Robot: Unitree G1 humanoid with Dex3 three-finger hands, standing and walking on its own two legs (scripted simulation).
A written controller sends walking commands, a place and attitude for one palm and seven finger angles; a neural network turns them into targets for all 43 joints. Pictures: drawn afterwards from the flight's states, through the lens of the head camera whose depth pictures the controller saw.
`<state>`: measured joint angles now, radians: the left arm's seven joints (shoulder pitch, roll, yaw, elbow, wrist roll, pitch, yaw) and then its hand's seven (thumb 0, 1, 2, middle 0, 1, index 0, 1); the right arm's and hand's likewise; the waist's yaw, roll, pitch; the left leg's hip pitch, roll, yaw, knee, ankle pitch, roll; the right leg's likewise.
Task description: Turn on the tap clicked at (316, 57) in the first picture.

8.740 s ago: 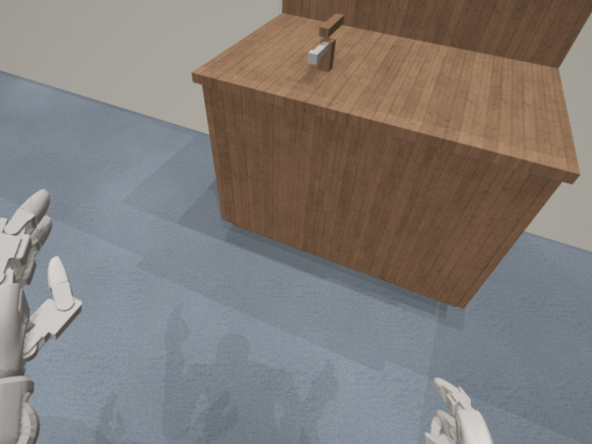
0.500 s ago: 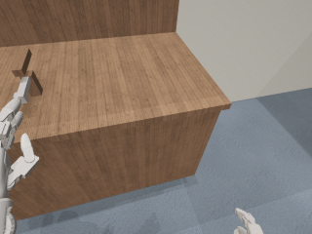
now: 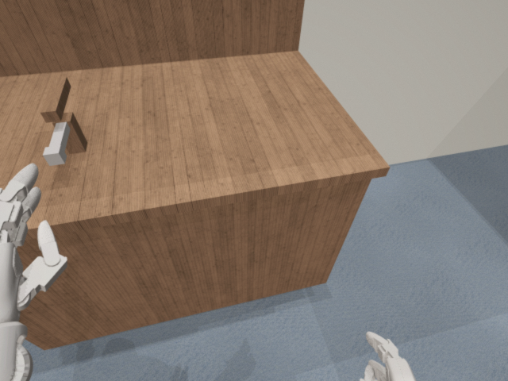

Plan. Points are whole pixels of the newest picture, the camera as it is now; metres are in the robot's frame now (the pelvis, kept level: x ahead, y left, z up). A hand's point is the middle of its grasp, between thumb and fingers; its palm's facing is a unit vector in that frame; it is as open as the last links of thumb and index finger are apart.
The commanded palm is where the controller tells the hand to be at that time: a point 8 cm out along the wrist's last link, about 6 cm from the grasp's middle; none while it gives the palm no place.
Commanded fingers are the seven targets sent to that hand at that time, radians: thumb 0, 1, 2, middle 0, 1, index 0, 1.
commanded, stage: come to a stop and stand still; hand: left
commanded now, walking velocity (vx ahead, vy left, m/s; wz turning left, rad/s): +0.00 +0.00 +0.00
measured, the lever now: (55, 155) +0.48 +0.43 +0.07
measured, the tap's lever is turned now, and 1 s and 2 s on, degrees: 0 0 0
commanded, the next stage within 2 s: look again from close up in 0.16 s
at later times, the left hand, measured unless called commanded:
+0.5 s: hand (67, 216) +0.26 +0.26 +0.17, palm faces +0.38 -0.86 -0.34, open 7.4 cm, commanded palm +0.19 +0.29 +0.18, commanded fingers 0.00 0.90 0.90 -0.20 -0.30 -0.20 -0.30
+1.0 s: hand (35, 225) +0.26 +0.30 +0.15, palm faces +0.42 -0.85 -0.32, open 7.4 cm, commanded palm +0.20 +0.33 +0.18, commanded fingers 0.00 0.90 0.90 -0.20 -0.30 -0.20 -0.30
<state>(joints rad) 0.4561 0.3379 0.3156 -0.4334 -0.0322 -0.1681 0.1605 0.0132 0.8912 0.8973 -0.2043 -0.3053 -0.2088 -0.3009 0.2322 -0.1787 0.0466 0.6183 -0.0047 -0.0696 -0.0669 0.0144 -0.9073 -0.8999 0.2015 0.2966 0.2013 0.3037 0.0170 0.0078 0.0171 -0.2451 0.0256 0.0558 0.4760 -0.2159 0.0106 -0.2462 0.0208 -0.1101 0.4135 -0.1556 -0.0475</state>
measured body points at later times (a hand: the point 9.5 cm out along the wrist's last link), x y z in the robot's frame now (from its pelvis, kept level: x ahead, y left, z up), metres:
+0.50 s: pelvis +0.02 +0.02 +0.00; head +0.04 +0.02 +0.45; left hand +0.23 +0.30 +0.19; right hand +0.18 -0.21 -0.08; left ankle +0.03 +0.11 -0.74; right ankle +0.04 -0.09 -0.74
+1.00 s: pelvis +0.04 +0.06 -0.01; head +0.05 +0.07 +0.44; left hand +0.23 +0.35 +0.17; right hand +0.23 -0.17 -0.07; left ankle +0.03 +0.11 -0.74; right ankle +0.05 -0.09 -0.74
